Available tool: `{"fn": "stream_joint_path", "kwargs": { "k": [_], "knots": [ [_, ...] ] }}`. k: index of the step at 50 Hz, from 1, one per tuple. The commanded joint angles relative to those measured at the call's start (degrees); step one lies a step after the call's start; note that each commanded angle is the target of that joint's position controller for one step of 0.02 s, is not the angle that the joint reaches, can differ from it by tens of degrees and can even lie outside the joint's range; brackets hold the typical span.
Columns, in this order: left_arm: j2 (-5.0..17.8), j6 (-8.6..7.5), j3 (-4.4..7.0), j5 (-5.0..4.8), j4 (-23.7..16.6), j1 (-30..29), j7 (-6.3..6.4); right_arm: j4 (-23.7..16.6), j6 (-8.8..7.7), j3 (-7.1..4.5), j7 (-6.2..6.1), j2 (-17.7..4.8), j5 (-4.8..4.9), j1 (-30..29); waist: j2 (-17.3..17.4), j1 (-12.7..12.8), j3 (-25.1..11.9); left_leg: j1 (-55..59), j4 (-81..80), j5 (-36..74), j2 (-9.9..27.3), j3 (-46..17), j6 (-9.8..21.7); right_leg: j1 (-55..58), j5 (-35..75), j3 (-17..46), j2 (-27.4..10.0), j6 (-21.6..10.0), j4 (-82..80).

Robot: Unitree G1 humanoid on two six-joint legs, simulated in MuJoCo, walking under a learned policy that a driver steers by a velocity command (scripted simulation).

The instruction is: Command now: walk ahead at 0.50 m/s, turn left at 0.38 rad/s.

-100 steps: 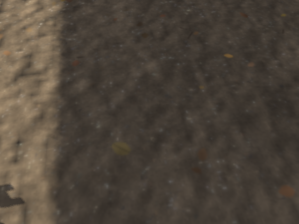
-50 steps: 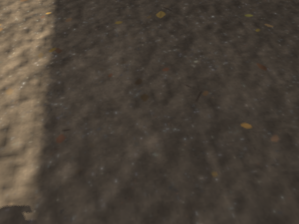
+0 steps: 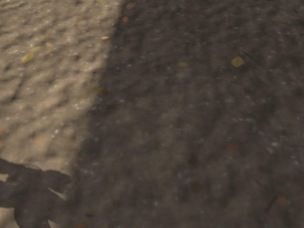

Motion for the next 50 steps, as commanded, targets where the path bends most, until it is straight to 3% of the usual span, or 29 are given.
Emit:
{"fn": "stream_joint_path", "kwargs": {
  "k": [1, 3, 6, 8, 11, 14, 15, 16, 17, 18, 19, 20, 21, 22, 23, 24, 27, 32, 37, 39, 40, 41, 42, 43, 44, 45, 46, 48, 50],
  "knots": [
    [7.0, -1.64, 1.80, 0.31, -1.9, -2.0, 0.16, -3.5, 0.94, -1.23, -0.64, -3.0, -0.20, 1.6, -7.3, -1.3, -0.6, -5.8, -1.4, 5.5, 4.0, -2.7, -1.3, 2.5, 7.5, 10.2, -16.2, -8.6, -16.4],
    [7.7, -1.54, 2.14, 0.44, -1.0, -1.8, 0.57, -4.4, 0.90, -1.20, -0.60, -2.7, -0.58, -0.6, -6.6, -1.0, 0.2, -8.4, -6.9, 11.5, 4.1, -2.6, -1.9, 4.1, 11.6, 5.6, -15.3, -8.2, -16.7],
    [8.8, -0.96, 2.37, 0.13, -0.6, -1.6, 1.21, -5.7, 0.07, -0.62, 0.62, -1.2, -0.64, -5.5, -5.7, 0.6, 1.0, -6.3, -19.5, 20.9, 3.3, 1.0, -1.4, 5.7, 14.4, -0.5, -13.3, -6.6, -16.8],
    [9.9, -0.40, 2.74, -0.29, 0.3, 0.7, 1.52, -7.3, -0.15, -0.14, 1.51, -0.2, -0.73, -9.9, -4.7, 2.7, 2.1, -6.6, -24.7, 22.8, 2.8, 3.3, -0.7, 8.9, 14.9, -1.9, -14.7, -6.6, -16.6],
    [11.2, 1.12, 3.36, -1.21, 1.6, 2.9, 1.63, -9.6, -0.02, -0.20, 2.54, -0.7, -0.61, -13.3, -4.5, 3.5, 3.4, -9.6, -29.0, 19.6, 2.2, 4.5, 0.9, 16.7, 19.0, -2.9, -17.3, -6.0, -14.2],
    [13.2, 2.61, 4.11, -2.09, 1.5, 1.7, 2.06, -10.8, 0.35, -1.32, 3.18, -3.0, -0.81, -11.4, -6.5, 0.7, 0.8, -4.7, -29.9, 11.3, -1.6, 8.1, 3.9, 21.4, 39.7, -4.9, -18.2, -4.1, -5.8],
    [13.8, 3.10, 4.33, -2.31, 1.2, 0.9, 2.28, -10.3, 0.58, -2.17, 3.17, -4.5, -0.74, -7.7, -7.4, -1.8, -1.7, 0.5, -29.6, 8.3, -3.8, 9.6, 5.2, 21.6, 47.7, -5.5, -17.8, -3.4, 0.5],
    [13.8, 3.53, 4.27, -2.52, 1.0, -0.2, 2.41, -8.6, 0.69, -3.57, 2.87, -6.8, -0.55, -0.4, -6.9, -6.2, -5.4, 10.3, -32.0, 9.1, -6.3, 10.5, 7.0, 19.0, 50.1, -6.7, -16.2, -2.1, 10.9],
    [12.3, 3.36, 3.59, -2.02, 0.6, -0.1, 2.56, -6.1, 1.05, -5.58, 1.89, -10.5, -0.41, 9.2, -3.6, -10.9, -10.4, 26.6, -34.9, 11.3, -6.3, 6.2, 9.5, 9.0, 39.9, -7.1, -13.6, 0.3, 26.2],
    [4.3, 2.20, 1.11, 0.35, -2.4, 5.3, 1.86, -5.7, 1.04, -6.95, 1.04, -17.5, 0.10, 9.6, 12.4, -5.0, -14.1, 46.6, -37.7, 4.6, 8.2, -22.6, 18.9, -17.5, -8.0, -5.3, -3.5, 4.2, 47.9],
    [5.5, -0.29, 0.55, -0.91, -3.3, 2.5, 0.99, -8.3, -0.10, -5.69, 1.50, -14.9, -0.37, 9.5, 9.1, -6.3, -23.1, 53.3, -48.1, -4.8, 15.1, -45.3, 24.8, -27.5, -24.7, 9.4, 2.1, 4.2, 57.7],
    [9.6, -1.90, 1.63, -3.23, -5.1, -4.2, 0.25, -8.1, -0.96, -4.42, 1.78, -10.8, -0.93, 8.2, 4.4, -8.4, -16.8, 50.0, -50.3, -1.8, 13.9, -38.4, 20.9, -32.7, -19.8, 12.7, -1.4, 2.5, 57.7],
    [9.1, -2.79, 1.31, -3.28, -5.8, -5.8, 0.22, -8.1, -1.48, -3.96, 1.78, -9.4, -0.89, 5.3, 1.0, -6.3, -11.3, 42.5, -49.8, 3.3, 11.7, -31.0, 18.7, -32.1, -14.7, 12.4, -4.0, 1.4, 53.0],
    [8.9, -3.05, 1.45, -1.72, -5.2, -5.9, 0.64, -8.6, -1.59, -3.43, 1.75, -7.6, -0.80, 1.3, -2.5, -3.7, -7.6, 34.5, -49.8, 10.2, 9.3, -25.0, 16.9, -28.9, -11.6, 12.2, -6.0, 1.5, 47.5],
    [9.7, -2.59, 1.93, -0.86, -4.8, -4.9, 0.79, -9.6, -1.69, -2.81, 1.47, -6.1, -1.31, -1.3, -1.4, -1.7, -6.5, 29.0, -50.6, 16.1, 7.7, -21.2, 16.3, -24.5, -9.4, 12.6, -7.3, 1.9, 44.0],
    [9.8, -1.83, 2.12, -0.63, -4.7, -4.0, 0.66, -10.3, -1.66, -2.59, 1.25, -5.7, -1.61, -2.4, -0.6, -0.6, -6.0, 25.8, -51.7, 18.8, 6.6, -19.7, 16.2, -21.9, -8.4, 12.5, -7.6, 2.6, 42.1],
    [7.4, -0.18, 1.62, 0.17, -5.2, -4.7, 0.79, -10.1, -1.77, -3.05, 0.18, -7.6, -1.08, -1.6, -1.3, 0.1, -4.2, 19.4, -53.2, 24.8, 4.8, -14.6, 16.3, -20.4, -4.6, 10.5, -6.9, 5.6, 33.5],
    [5.0, -0.15, 0.44, -0.42, -8.0, -14.7, 0.36, -8.9, -0.90, -3.47, -1.03, -9.0, -0.82, 1.6, 1.6, -3.9, -1.7, 14.4, -52.5, 15.5, 0.6, -10.6, 12.0, -15.4, 13.1, 9.6, -2.9, 7.5, 12.4],
    [8.1, -1.28, 1.55, -1.21, -9.4, -16.5, -0.47, -7.5, -0.27, -3.43, -1.22, -8.1, -0.39, 4.0, 3.3, -4.1, -1.8, 19.9, -46.3, 10.0, 3.5, -17.9, 10.3, -12.5, 11.0, 12.1, -1.8, 5.5, 5.4],
    [9.2, -1.91, 2.33, -1.30, -8.5, -12.3, -0.50, -7.8, 0.11, -3.42, -1.34, -7.8, -0.56, 2.7, 5.1, -1.5, -2.5, 20.8, -42.1, 11.6, 3.5, -20.1, 9.2, -7.5, 6.8, 11.3, -1.5, 3.6, 3.7],
    [10.3, -2.19, 3.12, -0.94, -7.1, -7.2, -0.21, -8.1, 0.17, -2.86, -1.27, -6.2, -0.75, 2.3, 4.8, 1.1, -5.0, 19.7, -37.1, 14.0, 1.2, -19.0, 7.6, -0.1, 6.6, 10.6, -1.7, 2.1, 2.1],
    [12.9, -2.49, 3.98, 0.09, -6.3, 0.6, 0.17, -8.9, 0.02, -1.58, -1.02, -2.8, -1.29, 2.3, 0.4, 4.5, -11.9, 14.4, -23.1, 10.2, -2.2, -15.0, 5.5, 13.2, 3.6, 17.7, -9.4, -1.3, 2.8],
    [18.2, -1.84, 5.20, 0.97, -4.8, 7.1, 0.30, -10.5, -0.49, -0.43, -1.01, 0.9, -0.15, 9.9, -17.3, 1.9, -19.6, -5.1, -3.3, -12.0, -10.7, -6.8, 0.9, 32.8, -8.1, 43.3, -23.0, -10.7, -2.1],
    [14.6, -1.51, 4.59, -0.70, -4.3, 7.4, -0.15, -9.8, -0.67, -0.95, -1.18, -4.1, 0.74, 11.0, -19.1, 2.4, -18.4, -14.9, 6.7, -15.5, -6.9, -7.1, 0.1, 33.6, -23.3, 55.3, -26.2, -12.4, -6.3],
    [10.2, -1.18, 3.42, -0.96, -5.4, 4.6, 0.09, -9.7, -0.40, -2.01, -1.21, -8.1, 0.54, 5.4, -12.5, 4.0, -11.0, -17.2, 9.8, -10.2, -4.4, -7.1, -0.3, 27.3, -24.5, 47.1, -23.6, -9.9, -7.5],
    [8.7, -0.68, 2.84, -0.50, -5.7, 1.8, 0.30, -10.4, -0.07, -2.24, -1.29, -8.6, -0.25, 1.2, -8.5, 3.7, -6.7, -15.9, 9.3, -5.8, -2.4, -4.9, -0.5, 20.5, -17.3, 38.2, -21.1, -7.8, -7.5],
    [7.4, -0.36, 2.37, -0.17, -5.4, -0.1, 0.42, -11.1, -0.05, -2.35, -1.13, -7.9, -0.94, -1.2, -7.3, 2.8, -3.4, -14.3, 6.6, -2.8, -0.8, -4.7, -0.5, 14.6, -10.0, 32.0, -18.7, -7.1, -8.6],
    [6.2, -0.53, 1.91, 0.14, -4.7, -1.1, 0.74, -11.5, 0.36, -2.29, -0.44, -5.8, -0.34, -0.9, -9.4, 0.9, -1.9, -10.1, 2.9, 0.0, 1.5, -3.9, -0.3, 9.1, -2.4, 23.7, -15.8, -6.2, -11.1],
    [7.0, -0.97, 2.24, -0.45, -3.7, -0.4, 0.78, -12.2, 0.94, -1.79, -0.16, -3.7, -0.15, -1.5, -9.0, 0.6, -1.3, -10.3, -0.2, 1.0, 2.3, -2.7, -0.6, 8.0, 2.1, 19.0, -15.9, -7.1, -13.2]
  ]
}}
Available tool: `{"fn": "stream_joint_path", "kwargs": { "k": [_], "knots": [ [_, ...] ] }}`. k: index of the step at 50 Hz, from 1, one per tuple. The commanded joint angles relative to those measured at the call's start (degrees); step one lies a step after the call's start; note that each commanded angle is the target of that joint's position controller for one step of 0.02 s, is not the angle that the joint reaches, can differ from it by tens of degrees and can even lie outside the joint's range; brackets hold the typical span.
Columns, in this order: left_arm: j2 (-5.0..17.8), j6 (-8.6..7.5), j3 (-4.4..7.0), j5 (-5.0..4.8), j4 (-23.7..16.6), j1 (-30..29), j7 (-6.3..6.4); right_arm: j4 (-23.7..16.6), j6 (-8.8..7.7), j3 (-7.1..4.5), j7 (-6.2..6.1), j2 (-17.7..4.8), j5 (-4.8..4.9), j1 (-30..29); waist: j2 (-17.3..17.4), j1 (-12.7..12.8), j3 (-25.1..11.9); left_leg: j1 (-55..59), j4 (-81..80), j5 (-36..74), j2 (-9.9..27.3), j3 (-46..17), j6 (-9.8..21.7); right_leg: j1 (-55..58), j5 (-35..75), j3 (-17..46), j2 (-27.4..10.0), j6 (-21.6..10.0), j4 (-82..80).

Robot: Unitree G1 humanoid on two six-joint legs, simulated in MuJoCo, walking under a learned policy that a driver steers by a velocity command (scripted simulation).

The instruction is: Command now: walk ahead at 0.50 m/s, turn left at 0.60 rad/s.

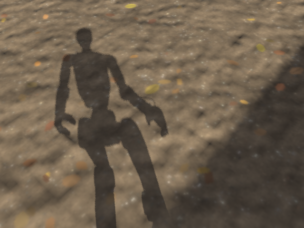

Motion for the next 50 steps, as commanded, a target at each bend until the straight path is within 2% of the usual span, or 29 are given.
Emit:
{"fn": "stream_joint_path", "kwargs": {
  "k": [1, 5, 8, 12, 14, 15, 16, 17, 18, 19, 20, 21, 22, 23, 25, 27, 32, 34, 37, 39, 40, 41, 42, 43, 44, 45, 46, 47, 50],
  "knots": [
    [7.4, -1.09, 1.80, -0.34, -2.0, 0.0, 0.32, -5.9, -0.24, -0.76, 0.31, -2.4, -0.04, -2.2, -8.4, 0.2, -0.1, -11.0, -3.6, 3.4, 4.8, -2.5, -0.5, 8.1, 5.2, 13.9, -16.4, -9.4, -14.5],
    [9.6, -0.72, 2.40, -0.32, -0.8, 0.3, 0.49, -6.9, -0.43, -0.25, 1.07, -1.7, -0.18, -6.0, -6.9, 0.9, 0.2, -11.8, -14.0, 13.6, 5.1, -1.1, -1.1, 10.4, 12.9, 5.6, -16.1, -9.1, -15.4],
    [10.6, -0.08, 2.49, -0.60, 0.1, 1.8, 0.77, -8.1, -0.97, 0.30, 2.19, -0.7, -0.18, -11.6, -6.4, 3.1, 1.8, -9.2, -23.2, 20.2, 4.1, 2.1, -0.5, 11.3, 14.6, -0.1, -15.1, -7.6, -15.3],
    [12.5, 1.17, 3.00, -1.64, 1.6, 4.5, 0.76, -10.2, -0.93, 0.28, 3.53, -1.0, 0.07, -16.4, -6.5, 3.8, 3.7, -7.6, -30.1, 17.4, 2.7, 5.2, 1.6, 16.7, 19.9, -3.5, -17.1, -6.2, -13.3],
    [14.3, 1.87, 3.52, -2.23, 1.6, 4.2, 1.03, -10.5, -0.68, -0.68, 3.79, -2.9, -0.34, -14.7, -8.0, 1.5, 1.6, -2.3, -31.5, 11.5, -0.4, 8.1, 3.9, 19.2, 37.7, -5.8, -17.4, -5.1, -7.0],
    [15.2, 2.29, 3.81, -2.49, 1.5, 4.0, 1.28, -9.9, -0.44, -1.58, 3.73, -4.5, -0.54, -11.0, -8.9, -1.1, -1.0, 3.2, -31.9, 8.9, -2.6, 9.6, 5.3, 19.6, 47.0, -7.0, -17.2, -4.5, -0.4],
    [15.2, 2.69, 3.75, -2.74, 1.2, 3.1, 1.54, -7.8, -0.24, -3.05, 3.40, -6.8, -0.46, -2.8, -8.0, -6.0, -5.2, 14.4, -35.2, 11.1, -5.1, 10.4, 7.3, 16.5, 50.3, -8.7, -15.8, -3.2, 10.2],
    [13.4, 2.56, 2.97, -1.89, 0.7, 3.6, 1.83, -4.9, 0.29, -5.00, 2.37, -10.4, -0.21, 7.6, -4.7, -10.8, -10.2, 31.8, -36.7, 12.8, -3.8, 5.3, 9.8, 4.8, 39.8, -8.9, -13.8, -1.0, 25.7],
    [4.7, 1.52, 0.22, 1.07, -2.7, 7.9, 1.11, -4.7, 0.20, -5.86, 1.49, -17.2, 0.42, 7.3, 12.1, -4.6, -13.6, 50.9, -39.1, 8.0, 11.7, -24.2, 18.7, -21.6, -14.6, -7.3, -3.9, 2.6, 46.8],
    [7.4, -0.75, 0.03, -0.52, -4.1, 4.5, 0.35, -6.9, -0.95, -4.72, 1.88, -14.7, 0.00, 8.8, 9.0, -7.2, -24.3, 55.4, -48.9, -3.2, 18.0, -45.7, 24.6, -29.5, -24.0, 7.1, 0.3, 2.6, 56.6],
    [11.1, -1.96, 1.08, -2.86, -5.8, -1.7, -0.19, -6.0, -1.85, -3.54, 2.19, -10.8, -0.60, 7.2, 4.4, -8.6, -16.8, 51.2, -50.6, -0.8, 16.1, -37.7, 21.0, -34.7, -18.1, 9.1, -2.9, 1.6, 56.3],
    [10.3, -2.66, 0.61, -2.76, -6.3, -2.9, -0.16, -5.7, -2.33, -3.00, 2.16, -9.2, -0.48, 4.5, 1.7, -6.5, -10.9, 42.9, -50.7, 3.5, 13.7, -30.4, 18.9, -33.5, -13.1, 8.7, -5.2, 0.8, 51.3],
    [10.0, -2.78, 0.68, -1.30, -5.5, -2.8, 0.25, -6.1, -2.44, -2.43, 2.05, -7.7, -0.57, 0.3, -1.7, -3.7, -7.3, 34.5, -51.0, 9.7, 11.3, -25.0, 17.1, -29.6, -10.1, 8.7, -7.1, 1.2, 46.2],
    [10.7, -2.28, 1.12, -0.43, -5.1, -1.8, 0.34, -6.9, -2.54, -1.86, 1.87, -6.3, -1.16, -2.4, -0.8, -1.6, -5.7, 28.5, -52.0, 15.6, 9.6, -21.3, 16.5, -25.4, -8.1, 9.0, -8.2, 1.6, 42.8],
    [9.9, -0.94, 1.17, 0.09, -4.9, -0.6, 0.18, -7.0, -2.71, -1.74, 1.43, -6.3, -1.37, -4.0, -0.2, 0.2, -4.6, 22.2, -53.9, 21.1, 8.4, -18.8, 17.0, -21.6, -6.6, 8.3, -8.2, 3.1, 38.9],
    [8.1, -0.08, 0.66, 0.54, -5.4, -2.3, 0.30, -6.1, -2.85, -1.96, 0.69, -7.2, -1.13, -3.0, -0.9, 0.2, -3.1, 17.5, -54.6, 24.1, 6.9, -15.1, 16.9, -20.6, -3.2, 7.1, -7.3, 4.8, 33.3],
    [5.3, -0.22, -0.67, 0.00, -8.2, -13.5, -0.37, -3.6, -2.19, -2.45, -0.47, -8.8, -0.50, 1.1, 0.7, -4.1, -0.5, 12.9, -53.8, 15.3, 2.8, -11.4, 12.6, -15.0, 15.0, 6.4, -3.1, 5.8, 12.3],
    [6.3, -0.55, -0.41, -0.70, -9.1, -15.7, -0.72, -2.4, -2.03, -2.55, -0.47, -8.9, -0.21, 3.2, 1.3, -5.0, -0.3, 14.2, -52.2, 12.3, 3.8, -13.9, 12.0, -13.2, 16.2, 7.3, -2.2, 5.4, 8.9],
    [8.4, -1.09, 0.57, -0.96, -9.6, -15.3, -1.12, -1.5, -1.60, -2.38, -0.63, -8.0, -0.01, 4.2, 2.8, -4.2, -0.7, 19.2, -46.9, 10.1, 5.6, -19.1, 10.9, -11.8, 10.9, 9.0, -1.8, 3.7, 5.5],
    [9.3, -1.54, 1.41, -1.04, -8.5, -10.5, -0.98, -1.6, -1.14, -2.24, -0.65, -7.2, -0.16, 3.2, 4.5, -1.4, -1.7, 19.9, -42.4, 11.7, 4.9, -20.7, 9.5, -5.6, 6.8, 7.7, -1.4, 1.7, 3.1],
    [10.7, -1.80, 2.24, -0.54, -7.5, -5.3, -0.61, -1.8, -1.16, -1.50, -0.54, -5.1, -0.40, 3.3, 3.9, 1.1, -4.9, 18.2, -36.2, 13.4, 2.2, -18.9, 7.6, 3.1, 6.5, 8.1, -2.9, -0.2, 2.2],
    [13.7, -2.00, 3.09, 0.37, -6.8, 3.0, -0.15, -2.6, -1.30, -0.14, -0.38, -1.4, -1.19, 4.1, -2.8, 4.2, -12.7, 11.6, -19.9, 5.9, -1.5, -13.9, 5.3, 17.3, 3.6, 17.5, -12.7, -3.8, 2.7],
    [18.3, -1.18, 4.23, 0.89, -4.7, 7.9, -0.35, -4.3, -1.83, 0.69, -0.38, 0.9, 0.69, 11.9, -22.3, 0.8, -19.1, -8.4, -1.4, -15.5, -8.5, -6.4, 1.3, 33.7, -10.7, 45.6, -25.4, -13.6, -4.0],
    [13.0, -0.95, 3.24, -0.63, -5.4, 6.8, -0.69, -2.8, -1.86, -0.34, -0.66, -5.4, 1.19, 10.9, -16.5, 2.2, -15.3, -15.5, 6.4, -13.2, -3.7, -7.6, 0.3, 31.8, -24.1, 50.7, -25.8, -13.1, -7.1],
    [9.4, -0.58, 2.28, -0.74, -6.0, 4.5, -0.36, -3.3, -1.50, -1.24, -0.64, -8.4, 0.67, 4.3, -11.2, 3.7, -8.5, -17.0, 8.1, -7.7, -1.7, -6.5, 0.0, 25.4, -22.6, 40.9, -23.2, -10.5, -7.7],
    [8.4, -0.20, 1.75, -0.13, -6.3, 1.7, -0.21, -3.8, -1.18, -1.33, -0.76, -8.1, -0.05, 1.2, -7.5, 2.9, -4.9, -15.0, 7.0, -3.7, 0.1, -4.8, -0.3, 18.8, -14.6, 33.0, -20.7, -8.9, -8.2],
    [7.2, 0.05, 1.37, 0.13, -5.8, 0.1, -0.06, -4.5, -1.17, -1.45, -0.58, -7.3, -0.59, -0.8, -7.3, 2.0, -1.9, -13.8, 4.3, -1.0, 1.6, -4.7, -0.4, 13.9, -8.0, 27.4, -18.4, -8.5, -9.2],
    [6.4, -0.05, 1.03, 0.44, -5.5, -0.6, 0.17, -4.6, -0.99, -1.44, -0.19, -6.2, -0.26, -0.7, -8.7, 0.8, -0.9, -11.1, 2.5, 0.7, 3.1, -4.4, -0.2, 10.6, -3.7, 22.6, -16.7, -7.8, -10.6],
    [6.8, -0.74, 1.41, -0.26, -4.0, -0.1, 0.28, -5.2, -0.21, -0.79, 0.25, -2.9, 0.08, -1.3, -9.1, 0.1, 0.0, -10.4, -2.0, 2.8, 4.3, -2.6, -0.6, 8.2, 3.8, 14.8, -16.0, -8.8, -13.8]
  ]
}}
Over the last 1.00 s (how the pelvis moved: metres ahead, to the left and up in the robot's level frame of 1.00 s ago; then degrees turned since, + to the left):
0.57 0.11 0.00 34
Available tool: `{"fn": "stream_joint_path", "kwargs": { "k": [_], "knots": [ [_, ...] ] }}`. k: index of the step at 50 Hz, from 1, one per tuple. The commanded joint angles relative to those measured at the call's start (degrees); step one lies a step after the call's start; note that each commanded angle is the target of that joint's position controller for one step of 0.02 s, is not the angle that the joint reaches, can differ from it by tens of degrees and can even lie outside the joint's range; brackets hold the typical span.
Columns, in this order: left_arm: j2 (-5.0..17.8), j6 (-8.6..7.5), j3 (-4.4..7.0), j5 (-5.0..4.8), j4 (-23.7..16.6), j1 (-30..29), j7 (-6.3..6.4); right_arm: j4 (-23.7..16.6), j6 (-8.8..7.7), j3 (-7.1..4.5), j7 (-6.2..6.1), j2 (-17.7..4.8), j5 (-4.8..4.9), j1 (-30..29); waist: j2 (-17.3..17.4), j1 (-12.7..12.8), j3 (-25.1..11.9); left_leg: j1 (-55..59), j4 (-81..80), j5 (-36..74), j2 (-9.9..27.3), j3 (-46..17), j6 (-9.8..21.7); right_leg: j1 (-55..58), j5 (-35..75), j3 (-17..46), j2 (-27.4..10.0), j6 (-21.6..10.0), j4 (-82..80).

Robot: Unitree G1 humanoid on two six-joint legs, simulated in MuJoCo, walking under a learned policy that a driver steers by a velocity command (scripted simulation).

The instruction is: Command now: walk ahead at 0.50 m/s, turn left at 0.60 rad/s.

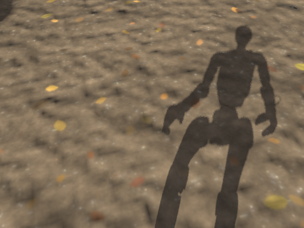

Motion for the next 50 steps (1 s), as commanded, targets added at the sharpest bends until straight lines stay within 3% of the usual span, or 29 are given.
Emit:
{"fn": "stream_joint_path", "kwargs": {
  "k": [1, 7, 10, 12, 14, 15, 16, 17, 18, 19, 20, 21, 22, 23, 26, 28, 31, 34, 38, 40, 42, 43, 44, 45, 46, 47, 48, 49, 50],
  "knots": [
    [7.6, -1.16, 2.02, -0.33, -2.0, -0.2, 0.33, -5.7, -0.31, -0.70, 0.25, -2.2, -0.18, -2.6, -8.1, 0.4, 0.0, -10.9, -3.7, 3.8, 4.5, -2.3, -0.6, 7.8, 6.5, 13.3, -16.4, -9.4, -14.4],
    [10.4, -0.35, 2.70, -0.56, 0.0, 0.8, 0.73, -7.2, -1.09, 0.20, 2.01, -0.8, -0.28, -10.5, -6.4, 2.7, 1.5, -8.7, -21.4, 19.1, 4.0, 1.5, -0.5, 10.2, 14.9, 0.9, -15.1, -7.8, -15.3],
    [11.8, 0.43, 3.07, -1.25, 1.4, 3.3, 0.84, -8.8, -1.18, 0.44, 3.08, -0.5, -0.05, -15.2, -6.1, 4.0, 3.1, -7.1, -27.7, 19.7, 3.2, 4.0, 0.7, 13.3, 16.0, -2.2, -16.2, -6.8, -14.9],
    [13.0, 1.12, 3.46, -1.91, 2.0, 3.8, 0.83, -9.8, -1.08, 0.06, 3.64, -1.4, -0.09, -16.3, -6.5, 3.3, 3.4, -5.6, -30.3, 15.8, 2.0, 5.6, 2.4, 16.4, 23.2, -3.9, -17.2, -5.9, -12.4],
    [14.9, 1.85, 4.05, -2.51, 2.0, 3.6, 1.19, -9.7, -0.71, -1.14, 3.73, -3.7, -0.56, -13.3, -8.3, 0.3, 0.3, 1.3, -31.3, 9.7, -1.7, 8.7, 4.8, 18.7, 42.8, -6.3, -17.3, -4.8, -4.4],
    [15.4, 2.33, 4.20, -2.75, 1.8, 3.1, 1.41, -8.3, -0.50, -2.33, 3.58, -5.7, -0.60, -7.4, -8.3, -3.4, -3.1, 9.3, -32.9, 8.9, -4.1, 10.1, 6.5, 17.8, 49.8, -7.7, -16.5, -3.9, 4.5],
    [14.2, 2.49, 3.69, -2.66, 1.5, 2.8, 1.69, -5.5, -0.17, -4.22, 2.87, -8.8, -0.37, 2.7, -6.5, -8.6, -8.2, 24.3, -36.0, 12.2, -6.0, 9.5, 8.8, 11.0, 47.4, -9.1, -14.5, -2.1, 17.2],
    [9.2, 2.18, 1.89, -0.01, 0.3, 5.1, 1.59, -3.7, 0.47, -5.58, 1.57, -13.5, 0.17, 9.7, 4.1, -9.3, -13.1, 41.7, -35.9, 13.6, 4.3, -6.7, 12.6, -5.7, 13.8, -8.8, -11.0, 0.5, 36.1],
    [4.2, 0.40, -0.10, 0.61, -3.5, 8.1, 0.87, -5.7, -0.54, -5.39, 1.82, -17.8, 0.19, 6.5, 13.5, -3.2, -20.7, 54.2, -45.1, -2.3, 16.4, -41.0, 23.8, -26.5, -24.7, 1.1, 0.5, 2.8, 52.6],
    [10.4, -1.31, 1.16, -1.86, -4.1, 0.1, 0.21, -5.9, -1.51, -4.02, 2.28, -12.2, -0.08, 7.6, 4.9, -8.2, -20.1, 53.1, -50.4, -6.2, 16.4, -41.5, 21.7, -32.6, -21.1, 9.2, -1.9, 2.0, 55.9],
    [11.2, -2.29, 1.33, -3.13, -5.6, -3.2, -0.07, -5.2, -2.31, -3.22, 2.33, -10.1, -0.43, 5.4, 3.8, -7.3, -11.9, 46.4, -51.1, -1.7, 14.8, -33.4, 19.4, -35.3, -15.2, 8.3, -4.0, 0.9, 53.1],
    [10.4, -2.69, 1.09, -2.07, -4.8, -3.0, 0.33, -5.4, -2.66, -2.69, 2.26, -8.7, -0.37, 1.9, -1.1, -4.6, -8.0, 38.0, -50.9, 4.8, 12.2, -27.0, 17.5, -31.9, -10.6, 8.5, -6.4, 0.9, 48.3],
    [10.5, -2.60, 1.39, -0.64, -4.4, -2.5, 0.62, -5.9, -2.68, -2.24, 2.09, -7.4, -0.72, -1.6, -1.4, -2.3, -5.6, 31.1, -51.4, 11.2, 10.0, -22.3, 16.4, -27.9, -7.9, 8.6, -7.8, 1.5, 43.7],
    [10.7, -1.97, 1.61, -0.29, -4.0, -1.4, 0.48, -6.7, -2.69, -1.75, 1.84, -6.3, -1.38, -3.5, -0.1, -0.5, -4.9, 26.7, -52.7, 15.1, 8.5, -19.9, 16.1, -24.4, -6.0, 8.9, -8.6, 1.9, 42.0],
    [8.7, -0.32, 1.27, 0.42, -4.2, -1.7, 0.47, -5.6, -3.10, -1.81, 0.93, -6.7, -1.17, -3.4, -0.1, 0.4, -3.5, 19.8, -54.4, 23.0, 6.8, -15.3, 16.9, -21.8, -2.5, 7.2, -7.8, 4.5, 35.8],
    [7.2, 0.02, 0.72, 0.49, -5.3, -5.6, 0.48, -4.4, -3.04, -1.97, 0.15, -7.5, -1.13, -1.9, -0.1, -0.7, -1.9, 18.0, -54.8, 23.7, 5.3, -12.3, 15.9, -22.7, 4.2, 6.6, -6.9, 5.8, 28.1],
    [4.9, -0.37, -0.39, -0.03, -5.7, -10.7, -0.39, -2.3, -3.01, -1.44, -0.23, -6.7, -1.05, 0.3, 1.5, -3.6, -1.1, 16.8, -54.8, 19.5, 3.0, -7.4, 12.7, -17.9, 17.4, 5.3, -5.3, 5.6, 14.6],
    [5.5, -0.79, -0.48, -1.17, -6.7, -15.0, -1.26, 0.2, -3.40, -1.37, 0.02, -7.5, -0.96, 3.8, 1.7, -6.1, 0.9, 20.3, -54.9, 15.6, 5.9, -8.4, 12.3, -17.8, 21.5, 5.2, -5.0, 3.8, 9.7],
    [6.8, -0.98, -0.27, -1.42, -8.5, -17.1, -2.48, 3.0, -2.77, -1.59, -0.02, -8.1, -1.12, 6.2, 1.6, -6.4, 2.7, 32.6, -51.2, 23.3, 11.1, -9.2, 11.3, -24.9, 11.9, 5.4, -4.7, -0.5, 6.8],
    [7.6, -0.92, 0.15, -1.38, -8.0, -13.4, -2.81, 3.3, -2.31, -1.77, -0.28, -8.8, -1.17, 4.7, 2.3, -4.1, 0.7, 35.1, -47.0, 36.9, 11.0, -6.9, 9.6, -20.2, 6.5, 3.7, -2.6, -2.7, 6.2],
    [10.9, -0.74, 2.05, -1.00, -4.8, -0.6, -2.40, 2.6, -1.73, -1.36, -0.73, -8.5, -1.66, 2.7, 0.8, 2.7, -8.4, 31.7, -30.8, 53.7, 6.7, -1.4, 6.8, -0.7, 9.4, 1.8, 0.6, -5.9, 5.5],
    [15.1, -0.52, 3.09, -0.90, -4.1, 7.3, -2.17, 1.1, -1.97, -0.37, -1.11, -6.3, -3.06, 5.1, -6.3, 4.1, -16.1, 18.6, -13.5, 37.6, 3.0, 1.1, 4.2, 17.1, 13.4, 16.3, -9.1, -10.7, 7.2],
    [16.8, -0.29, 3.57, -1.44, -3.0, 10.0, -2.54, 1.0, -3.12, 0.98, -0.39, -1.6, -2.87, 11.1, -20.2, 1.2, -20.8, -2.9, 4.3, -8.1, -7.4, 1.3, -0.3, 33.4, -0.2, 44.6, -19.6, -19.5, -1.0],
    [11.7, -0.05, 2.35, -2.48, -3.3, 10.4, -2.40, 0.7, -4.37, 0.57, 0.28, -6.0, -1.75, 6.5, -14.0, 4.0, -19.0, -10.0, 8.9, -11.0, -4.9, -4.9, 0.2, 34.5, -11.3, 49.2, -19.4, -17.8, -6.0],
    [10.3, 0.28, 1.97, -1.93, -4.2, 6.7, -1.92, -1.2, -5.30, 0.09, 0.83, -7.7, -0.27, -0.2, -9.5, 4.5, -10.7, -13.3, 8.2, -5.9, -2.4, -4.3, 0.6, 27.6, -9.9, 42.0, -18.0, -15.8, -7.2],
    [10.4, 0.55, 1.92, -0.99, -5.3, 3.8, -1.64, -2.2, -5.99, 0.36, 0.71, -7.0, -0.87, -4.3, -4.2, 3.7, -5.8, -12.2, 5.4, -3.0, -1.0, -3.1, 0.5, 19.9, 1.0, 36.5, -16.0, -14.8, -7.6],
    [10.0, 0.68, 1.74, -0.60, -6.0, 1.6, -1.43, -2.7, -6.25, 0.08, 0.44, -6.8, -2.11, -5.8, -1.8, 1.8, -2.9, -9.9, 1.9, -1.5, 0.2, -2.4, -0.2, 13.7, 15.1, 31.8, -14.3, -14.6, -7.3],
    [9.7, 0.69, 1.52, -0.13, -6.6, 0.7, -1.08, -2.9, -6.02, -0.09, 0.26, -6.6, -2.79, -4.8, -3.0, -0.1, -3.6, -6.0, 0.0, -1.1, 0.8, -2.4, -1.0, 10.4, 27.6, 28.1, -12.8, -14.6, -6.9],
    [9.3, 0.83, 1.44, -0.25, -6.7, 0.2, -0.84, -2.8, -5.58, -0.01, 0.06, -5.9, -3.04, -3.6, -4.2, -1.2, -4.0, -4.4, -2.2, -1.6, 0.8, -2.2, -2.1, 8.8, 36.1, 25.3, -11.7, -14.7, -6.5]
  ]
}}
Over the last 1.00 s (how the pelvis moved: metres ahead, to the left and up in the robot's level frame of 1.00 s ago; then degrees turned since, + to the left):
0.54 0.13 0.00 36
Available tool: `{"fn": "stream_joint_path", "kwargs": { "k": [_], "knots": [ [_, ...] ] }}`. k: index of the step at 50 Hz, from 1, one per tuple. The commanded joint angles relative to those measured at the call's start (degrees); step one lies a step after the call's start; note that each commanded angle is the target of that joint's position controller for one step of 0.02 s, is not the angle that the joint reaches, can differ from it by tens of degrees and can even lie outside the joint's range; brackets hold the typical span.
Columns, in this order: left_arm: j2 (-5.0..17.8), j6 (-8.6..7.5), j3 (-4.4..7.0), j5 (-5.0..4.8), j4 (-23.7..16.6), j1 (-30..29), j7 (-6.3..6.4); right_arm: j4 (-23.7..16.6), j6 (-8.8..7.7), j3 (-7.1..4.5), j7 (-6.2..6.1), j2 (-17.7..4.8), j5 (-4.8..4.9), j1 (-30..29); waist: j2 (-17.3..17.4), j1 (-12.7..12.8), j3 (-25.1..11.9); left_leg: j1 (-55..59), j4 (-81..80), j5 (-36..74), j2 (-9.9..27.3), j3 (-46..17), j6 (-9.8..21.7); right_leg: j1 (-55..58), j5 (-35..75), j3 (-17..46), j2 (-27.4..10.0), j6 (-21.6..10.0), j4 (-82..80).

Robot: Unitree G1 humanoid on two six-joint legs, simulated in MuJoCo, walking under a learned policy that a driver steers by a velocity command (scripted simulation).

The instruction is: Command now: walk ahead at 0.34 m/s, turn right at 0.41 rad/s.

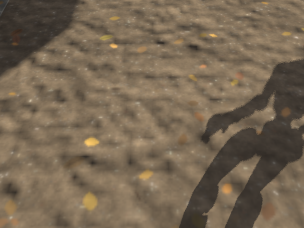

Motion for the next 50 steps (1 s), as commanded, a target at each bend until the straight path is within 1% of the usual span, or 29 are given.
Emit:
{"fn": "stream_joint_path", "kwargs": {
  "k": [1, 4, 7, 11, 14, 15, 16, 17, 18, 19, 20, 22, 23, 25, 29, 32, 33, 34, 35, 36, 37, 38, 39, 40, 41, 43, 45, 48, 50],
  "knots": [
    [7.7, -0.29, 1.98, 0.17, -4.1, 0.0, 1.09, -5.2, -0.77, -1.88, -0.64, -6.1, -0.80, -0.3, -2.9, -1.6, -5.9, -10.6, -4.6, 0.9, 3.3, -2.1, -2.6, 12.6, 38.2, 17.9, -15.8, -11.3, -8.3],
    [10.5, 0.83, 3.04, -0.56, -3.3, 1.1, 2.28, -5.1, 0.70, -1.27, -1.43, -4.5, -0.64, -2.1, -3.7, -1.5, -7.2, -8.5, -14.2, 6.5, 0.9, 0.0, -4.9, 8.5, 43.3, 13.9, -13.3, -10.0, -7.2],
    [10.5, 2.94, 3.29, -1.48, -2.7, 2.3, 3.69, -5.6, 1.20, -1.04, -1.19, -3.8, -0.15, -6.9, -5.6, 0.0, -8.8, -3.6, -24.0, 17.2, -1.8, 0.0, -5.2, 5.8, 36.4, 12.8, -10.1, -5.7, -5.5],
    [8.8, 4.45, 2.82, -0.97, -1.8, 4.4, 4.73, -6.0, 0.65, -1.06, 0.01, -4.0, 0.11, -12.1, -6.9, 2.3, -8.3, -1.9, -33.1, 22.4, -1.9, -1.3, -4.2, 9.3, 26.9, 16.0, -11.5, -4.1, -3.2],
    [7.5, 4.43, 2.30, -0.32, -2.1, 2.8, 4.79, -5.3, -0.46, -1.84, 0.34, -5.6, -0.39, -10.3, -7.5, 0.6, -7.3, 1.1, -39.8, 21.7, -1.0, -1.9, -1.3, 12.6, 25.0, 19.6, -12.5, -3.6, 1.9],
    [6.8, 4.24, 1.99, -0.31, -2.4, 1.9, 4.64, -4.8, -1.01, -1.95, 0.23, -5.7, -0.84, -8.5, -6.7, -0.9, -7.6, 6.1, -45.1, 28.7, 0.1, -1.7, 0.5, 11.8, 23.6, 19.0, -10.7, -2.2, 5.0],
    [5.0, 3.66, 1.32, 0.65, -3.0, 3.1, 4.33, -5.1, -1.36, -2.29, -0.24, -8.2, -1.83, -6.7, -2.6, -0.7, -11.5, 16.2, -43.6, 45.4, 7.0, -7.3, 3.8, 8.0, 16.7, 16.9, -7.5, -0.2, 11.2],
    [2.7, 3.09, 0.52, 0.96, -1.9, 10.9, 4.12, -4.7, -0.73, -2.19, -0.51, -9.4, -2.94, -5.6, 7.7, 2.6, -16.2, 28.1, -39.7, 66.1, 17.0, -18.4, 13.3, -0.5, -8.6, 12.2, -1.6, 3.3, 21.0],
    [4.0, 3.63, 0.16, 1.16, -0.9, 12.6, 3.86, -2.9, 0.04, -0.67, -0.20, -2.7, -1.92, -3.3, 11.9, 1.6, -19.2, 28.1, -41.0, 61.8, 22.2, -26.4, 18.6, -2.8, -30.2, 10.2, -2.5, 6.4, 26.2],
    [6.6, 4.56, 0.96, 0.86, -0.8, 10.9, 3.73, -2.6, 0.59, 0.17, 0.46, -1.0, -0.31, -4.5, 8.0, 1.4, -15.3, 24.2, -43.1, 47.0, 20.3, -27.5, 17.7, -4.4, -31.9, 9.1, -4.8, 8.0, 27.3],
    [7.1, 5.59, 1.40, 0.68, -0.8, 6.7, 3.96, -2.4, 1.33, -0.05, 0.94, -1.9, 0.11, -5.6, 5.7, 0.5, -12.1, 21.4, -44.7, 34.6, 17.1, -26.2, 15.3, -6.0, -29.9, 7.5, -5.2, 9.0, 28.0],
    [8.1, 6.99, 2.23, 0.75, -1.4, 3.0, 4.25, -3.4, 2.47, -1.46, 1.09, -6.9, 0.54, -9.7, 5.6, 1.0, -6.5, 13.8, -47.8, 21.7, 13.7, -24.2, 12.5, -6.1, -24.4, 5.8, -5.8, 9.9, 25.9],
    [7.3, 7.05, 2.19, 0.42, -1.3, 2.7, 4.39, -3.6, 3.15, -2.34, 0.86, -9.2, 0.50, -10.5, 6.5, 1.3, -5.1, 11.0, -48.9, 18.7, 11.6, -22.3, 11.5, -4.5, -23.2, 4.6, -5.1, 9.9, 23.4],
    [5.5, 6.58, 1.94, 0.18, -0.7, 2.6, 4.78, -3.8, 4.07, -3.07, 0.26, -9.8, 0.64, -10.0, 7.6, 0.8, -5.9, 9.9, -49.6, 17.1, 9.0, -19.9, 10.8, -1.9, -20.3, 2.8, -3.6, 9.8, 20.2],
    [4.3, 5.67, 1.95, 0.06, -1.0, 0.5, 4.95, -3.6, 4.99, -3.64, -0.75, -8.8, 1.42, -9.0, 8.5, -0.4, -8.4, 11.1, -49.6, 14.6, 8.4, -21.4, 11.4, 0.0, -15.6, 3.5, -3.2, 9.2, 15.0],
    [4.1, 4.54, 2.07, -0.05, -0.8, 0.9, 4.33, -3.5, 6.09, -4.10, -1.47, -8.9, 1.93, -9.2, 8.8, 0.3, -8.6, 10.1, -48.6, 12.5, 7.4, -22.6, 10.4, 3.8, -10.4, 2.8, -2.8, 7.8, 6.2],
    [4.2, 4.12, 2.23, -0.04, -0.2, 2.4, 3.99, -3.7, 6.57, -4.17, -1.81, -8.9, 2.29, -9.7, 8.7, 1.4, -8.4, 8.3, -47.6, 11.6, 6.4, -22.1, 9.2, 7.2, -6.3, 1.8, -2.7, 6.8, 0.7],
    [5.6, 3.85, 2.67, 0.20, 0.0, 3.3, 3.85, -3.6, 6.89, -4.01, -2.11, -8.2, 2.48, -8.8, 7.3, 1.7, -8.3, 4.9, -45.6, 8.5, 4.5, -20.8, 7.0, 11.4, -3.7, 2.6, -4.9, 5.3, -3.3],
    [10.0, 3.86, 3.67, 1.42, -0.4, 4.4, 4.12, -4.3, 6.86, -3.44, -2.16, -6.0, 2.22, -8.7, -0.8, 1.4, -7.6, -2.5, -37.5, 2.1, 0.6, -15.5, 3.7, 15.0, -5.3, 11.5, -14.8, 1.1, -7.3],
    [13.5, 3.98, 4.53, 3.03, -0.7, 2.5, 3.94, -5.9, 6.32, -3.46, -1.96, -5.4, 2.15, -9.7, -16.2, 0.7, -4.1, -9.4, -25.3, -8.3, -7.6, -4.2, 0.7, 10.5, 0.0, 24.6, -24.9, -7.1, -12.1],
    [10.6, 3.54, 3.59, 3.77, -2.6, -1.5, 4.12, -4.6, 5.81, -4.77, -1.86, -9.2, 1.07, -6.9, -13.3, -0.1, -4.1, -8.8, -12.0, -11.9, -4.4, -5.6, -1.2, 8.1, 6.6, 25.7, -28.6, -10.3, -11.7],
    [8.0, 3.24, 2.77, 3.10, -3.7, -4.8, 4.52, -2.7, 6.00, -5.57, -1.68, -10.3, 1.53, -4.2, -9.2, -2.0, -4.1, -8.4, -6.0, -9.3, -4.0, -5.9, -1.6, 8.0, 10.5, 20.5, -26.0, -8.6, -10.0],
    [7.2, 3.06, 2.55, 1.93, -4.2, -7.0, 4.71, -1.1, 6.72, -5.59, -1.93, -9.4, 1.69, -2.0, -7.0, -3.0, -3.7, -9.2, -2.8, -6.4, -3.7, -5.2, -2.6, 9.3, 12.3, 15.2, -22.7, -6.1, -8.4],
    [6.6, 2.91, 2.32, 0.92, -4.1, -7.2, 4.78, -0.6, 7.34, -5.41, -2.15, -8.5, 1.50, -1.4, -6.8, -2.5, -3.2, -11.2, 0.2, -4.0, -3.2, -5.1, -3.6, 11.3, 15.4, 12.7, -21.9, -5.4, -7.3],
    [6.3, 3.05, 2.07, 0.64, -3.8, -6.5, 4.87, -0.8, 7.74, -5.06, -2.12, -7.3, 1.61, -1.7, -6.9, -2.0, -2.8, -11.7, 1.6, -3.0, -2.8, -4.2, -4.5, 11.8, 19.1, 9.9, -21.0, -5.5, -6.7],
    [6.7, 3.69, 2.27, 0.76, -3.1, -4.1, 5.07, -2.9, 7.84, -4.36, -1.79, -6.1, 2.28, -4.9, -8.5, -0.1, -2.3, -13.1, -2.3, -0.5, -1.6, -1.5, -5.9, 14.6, 20.8, 6.5, -19.9, -6.3, -6.8],
    [7.7, 4.35, 2.73, 0.84, -2.4, -1.7, 5.36, -5.0, 7.71, -3.76, -1.27, -5.4, 2.38, -8.1, -9.6, 2.0, -3.0, -13.3, -8.3, 0.1, 0.1, -0.1, -6.8, 18.9, 21.5, 5.9, -21.1, -7.2, -6.6],
    [10.1, 4.99, 3.68, 0.55, -2.3, -2.0, 5.07, -7.0, 7.65, -2.98, -0.11, -4.7, 2.12, -9.3, -10.5, 2.7, -4.2, -7.0, -16.9, -0.8, 2.0, 2.8, -6.3, 18.0, 22.9, 3.5, -22.6, -7.6, -6.4],
    [11.1, 5.07, 3.99, 0.03, -1.9, -2.0, 4.45, -7.4, 7.70, -2.99, 0.29, -5.1, 1.91, -8.8, -11.0, 2.6, -4.7, -1.4, -22.3, -1.2, 1.2, 4.8, -5.2, 15.7, 24.4, 2.6, -22.6, -7.6, -5.6]
  ]
}}
Over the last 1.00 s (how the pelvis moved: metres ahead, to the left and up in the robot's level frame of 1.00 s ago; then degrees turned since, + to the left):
0.57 0.12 0.00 15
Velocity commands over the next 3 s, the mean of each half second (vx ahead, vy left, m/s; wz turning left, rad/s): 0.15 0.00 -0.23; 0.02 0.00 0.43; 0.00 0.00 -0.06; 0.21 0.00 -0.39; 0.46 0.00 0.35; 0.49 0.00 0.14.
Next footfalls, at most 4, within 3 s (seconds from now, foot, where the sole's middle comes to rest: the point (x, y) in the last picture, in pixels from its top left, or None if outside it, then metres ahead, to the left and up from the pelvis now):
0.32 left None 0.30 0.10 -0.77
0.68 right None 0.21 -0.12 -0.77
1.10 left None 0.20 0.14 -0.77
1.58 right None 0.20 -0.09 -0.77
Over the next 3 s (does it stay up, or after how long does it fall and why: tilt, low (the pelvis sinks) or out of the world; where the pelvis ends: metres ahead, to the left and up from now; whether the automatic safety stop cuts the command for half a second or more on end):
stays up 0.82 0.04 0.01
